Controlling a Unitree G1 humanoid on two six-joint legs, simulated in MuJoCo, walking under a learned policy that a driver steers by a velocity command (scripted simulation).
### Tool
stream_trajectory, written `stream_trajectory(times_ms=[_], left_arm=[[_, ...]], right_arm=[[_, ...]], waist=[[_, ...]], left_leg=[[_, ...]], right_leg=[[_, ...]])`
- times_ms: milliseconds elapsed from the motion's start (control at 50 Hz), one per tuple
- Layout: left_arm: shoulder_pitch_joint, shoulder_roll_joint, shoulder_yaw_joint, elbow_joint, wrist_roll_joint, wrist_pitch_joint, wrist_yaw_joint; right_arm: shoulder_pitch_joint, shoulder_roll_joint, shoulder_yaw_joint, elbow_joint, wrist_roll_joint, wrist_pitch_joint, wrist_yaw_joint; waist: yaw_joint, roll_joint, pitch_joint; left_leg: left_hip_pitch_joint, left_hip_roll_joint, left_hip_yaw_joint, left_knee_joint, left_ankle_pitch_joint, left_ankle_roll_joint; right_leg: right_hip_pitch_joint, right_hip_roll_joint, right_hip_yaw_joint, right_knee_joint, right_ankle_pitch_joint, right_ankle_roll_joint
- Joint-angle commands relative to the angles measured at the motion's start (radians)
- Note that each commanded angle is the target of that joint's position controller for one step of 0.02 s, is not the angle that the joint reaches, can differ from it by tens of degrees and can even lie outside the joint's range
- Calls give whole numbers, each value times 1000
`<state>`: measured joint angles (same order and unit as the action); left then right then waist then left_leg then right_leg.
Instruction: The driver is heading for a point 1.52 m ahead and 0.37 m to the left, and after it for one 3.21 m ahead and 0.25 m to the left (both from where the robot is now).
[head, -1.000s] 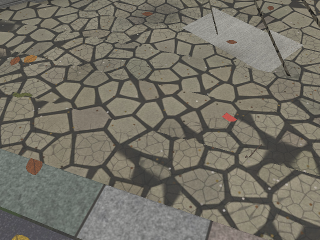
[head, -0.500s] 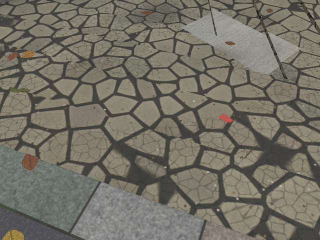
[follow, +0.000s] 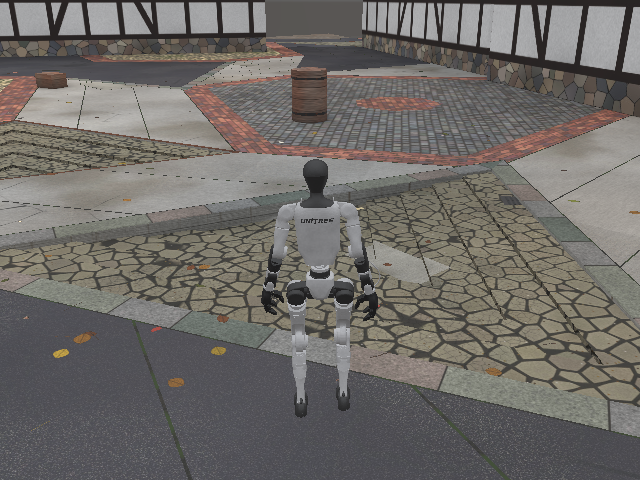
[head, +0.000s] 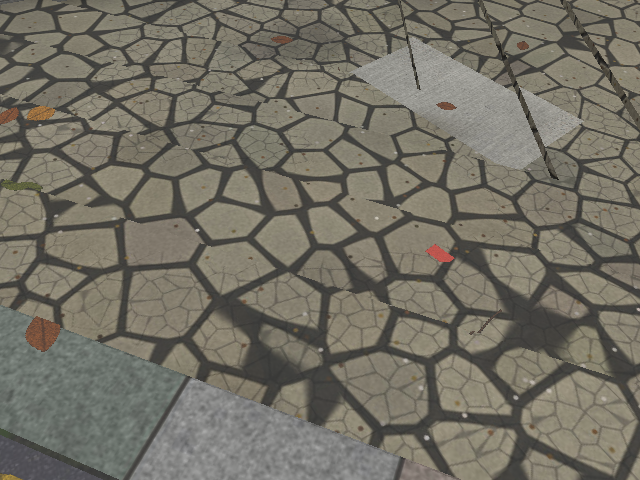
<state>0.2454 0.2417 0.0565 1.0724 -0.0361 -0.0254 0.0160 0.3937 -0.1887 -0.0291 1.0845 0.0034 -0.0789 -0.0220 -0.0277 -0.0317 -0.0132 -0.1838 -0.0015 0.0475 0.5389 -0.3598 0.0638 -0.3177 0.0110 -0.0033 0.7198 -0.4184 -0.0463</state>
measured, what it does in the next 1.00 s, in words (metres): walks ahead: right foot, then left foot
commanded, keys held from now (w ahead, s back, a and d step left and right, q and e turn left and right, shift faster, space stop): w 0.92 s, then no key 0.08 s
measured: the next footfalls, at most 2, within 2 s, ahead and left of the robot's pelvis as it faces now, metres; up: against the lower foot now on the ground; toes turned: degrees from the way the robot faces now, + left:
right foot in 0.40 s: +0.36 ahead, -0.14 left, +0.00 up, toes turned -2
left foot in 0.94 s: +0.67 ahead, +0.09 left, +0.00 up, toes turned +5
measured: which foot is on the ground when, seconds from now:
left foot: down 0.00-0.40, up 0.42-0.92, down 0.94-1.00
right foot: up 0.00-0.38, down 0.40-0.96, up 0.98-1.00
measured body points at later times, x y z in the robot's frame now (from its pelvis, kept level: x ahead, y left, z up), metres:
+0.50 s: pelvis +0.24 -0.05 -0.01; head +0.28 -0.05 +0.44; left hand +0.41 +0.20 -0.12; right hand +0.19 -0.30 -0.15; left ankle +0.05 +0.09 -0.63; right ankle +0.32 -0.14 -0.73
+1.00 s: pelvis +0.53 +0.00 -0.01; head +0.57 +0.01 +0.44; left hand +0.50 +0.26 -0.16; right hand +0.72 -0.25 -0.11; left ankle +0.63 +0.09 -0.73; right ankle +0.35 -0.14 -0.67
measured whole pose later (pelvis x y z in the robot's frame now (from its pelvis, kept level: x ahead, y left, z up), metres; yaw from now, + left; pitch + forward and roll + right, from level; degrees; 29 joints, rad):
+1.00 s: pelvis +0.53 +0.00 -0.01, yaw +0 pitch +2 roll -1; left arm 0.35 0.26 0.04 1.05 -0.02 -0.07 0.00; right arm 0.03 -0.24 -0.06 0.84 0.00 -0.12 0.04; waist 0.04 -0.02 0.05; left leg -0.48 0.01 0.05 0.57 -0.13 0.06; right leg -0.16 0.01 0.03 0.91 -0.49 -0.02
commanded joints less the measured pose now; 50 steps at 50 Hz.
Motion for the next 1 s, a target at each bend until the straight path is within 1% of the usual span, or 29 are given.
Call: stream_trajectory(times_ms=[20,60,80,120,200,280,320,340,360,380,400,420,440,460,480,500,540,580,660,720,760,840,880,900,920,940,960,980,1000], left_arm=[[-210,75,6,-145,-17,-59,-10],[-152,87,13,-111,1,-69,-17],[-171,94,17,-113,10,-72,-19],[-214,58,12,-125,16,-71,-28],[-367,8,-14,-192,9,-68,-41],[-453,30,-22,-243,0,-70,-59],[-456,54,-18,-263,0,-76,-68],[-424,77,-8,-263,1,-79,-70],[-368,106,6,-255,2,-80,-68],[-219,143,29,-214,-1,-79,-62],[-27,190,54,-159,-5,-72,-51],[154,270,75,-123,17,-62,-36],[182,268,62,-107,31,-61,-46],[97,181,39,-110,21,-67,-50],[3,131,24,-128,16,-72,-51],[-77,105,15,-144,23,-80,-55],[-115,50,-2,-136,44,-90,-64],[-84,61,-2,-113,38,-95,-57],[-4,117,4,-85,39,-92,-24],[46,136,5,-81,32,-86,-12],[94,153,8,-69,23,-84,-9],[160,160,17,-43,15,-69,-6],[153,169,23,-42,15,-58,-6],[133,176,26,-49,17,-52,-6],[109,171,23,-59,20,-44,-8],[98,152,16,-69,22,-40,-7],[261,31,-24,-81,31,-52,-18],[237,31,-30,-58,25,-72,-24],[147,122,-6,-94,-4,-85,-23]], right_arm=[[172,-169,-30,8,-12,-31,5],[112,-135,-22,-19,4,-39,18],[110,-114,-15,-25,3,-37,20],[158,-89,-7,-19,-6,-27,16],[190,-132,-12,-29,-10,-12,1],[212,-159,-24,-21,4,-11,0],[198,-168,-32,-20,11,-5,0],[180,-180,-37,-25,11,-3,0],[161,-193,-43,-32,9,1,0],[137,-193,-44,-39,5,8,-1],[112,-193,-41,-56,-2,10,0],[143,-128,-23,-84,-16,3,6],[233,0,10,-76,4,-23,16],[132,-98,-18,-92,36,-46,18],[39,-142,-31,-120,53,-57,16],[-4,-145,-36,-127,46,-60,6],[16,-113,-49,-125,28,-36,-1],[18,-82,-50,-136,26,-13,-3],[-168,-114,-57,-215,7,-7,-2],[-294,-97,-45,-254,4,-19,14],[-380,-91,-37,-276,11,-24,25],[-449,-114,-35,-310,20,-33,54],[-435,-142,-42,-318,22,-37,63],[-385,-165,-52,-309,22,-39,65],[-256,-200,-71,-272,21,-40,64],[-109,-244,-90,-226,16,-45,60],[7,-368,-117,-208,-20,-43,58],[53,-271,-94,-185,-11,-37,65],[-30,-220,-71,-201,-1,-36,67]], waist=[[-43,184,201],[-8,122,165],[-12,114,155],[-31,132,132],[-65,132,154],[-69,154,190],[-42,159,182],[-12,169,150],[29,190,94],[107,197,2],[193,188,-112],[209,3,-274],[144,-228,-423],[148,-158,-272],[119,-104,-120],[79,-3,-62],[13,-18,-22],[-7,-39,12],[15,-12,87],[49,-4,96],[79,-2,99],[92,0,103],[63,-15,85],[28,-33,52],[-42,-31,-24],[-108,-26,-112],[-58,217,-318],[-89,252,-408],[-77,221,-282]], left_leg=[[224,394,-658,-444,-349,205],[265,311,-467,-431,-122,135],[269,282,-383,-435,2,111],[269,232,-262,-427,210,96],[181,195,-156,-443,342,95],[190,231,-129,-448,388,102],[250,259,-115,-405,498,89],[273,265,-103,-353,651,78],[287,268,-89,-270,858,65],[265,244,-59,-110,1019,45],[126,206,-42,106,985,13],[-185,101,-11,468,555,-27],[-411,-62,-136,752,-201,-57],[-512,-3,-202,861,-178,-31],[-546,48,-157,861,-89,-13],[-489,99,-138,809,7,-7],[-374,151,-136,731,88,-1],[-358,166,-123,664,95,-5],[-508,184,-107,440,268,-48],[-476,151,-76,196,440,-49],[-432,116,-43,92,491,-52],[-445,97,-59,19,448,-26],[-413,83,-54,-6,341,2],[-331,56,-32,-15,291,20],[-162,21,0,-35,289,47],[30,48,-41,-68,389,84],[519,335,-446,-31,428,267],[583,396,-670,-164,510,299],[471,372,-541,-166,597,245]], right_leg=[[-595,-55,63,343,0,-16],[-593,-91,51,347,134,-24],[-571,-107,45,304,189,-18],[-529,-102,4,235,264,3],[-415,-66,-48,2,387,29],[-340,-51,-61,-126,416,11],[-308,-45,-55,-172,386,-18],[-243,-26,-63,-187,365,-35],[-142,4,-83,-185,347,-53],[43,35,-101,-190,352,-80],[321,-3,-52,-174,367,-115],[671,-248,281,-183,242,-203],[808,-428,752,-385,50,-323],[686,-373,703,-447,20,-269],[515,-344,523,-457,125,-228],[351,-308,404,-481,248,-202],[170,-237,249,-532,345,-179],[99,-219,197,-582,345,-192],[106,-218,150,-631,388,-202],[126,-182,83,-633,430,-169],[153,-174,59,-633,423,-159],[305,-238,61,-550,462,-155],[373,-268,73,-482,562,-137],[385,-264,65,-409,703,-124],[363,-227,35,-249,843,-105],[304,-173,13,-20,850,-67],[-145,-16,-60,408,459,17],[-266,68,78,575,-159,22],[-333,18,133,635,-166,2]])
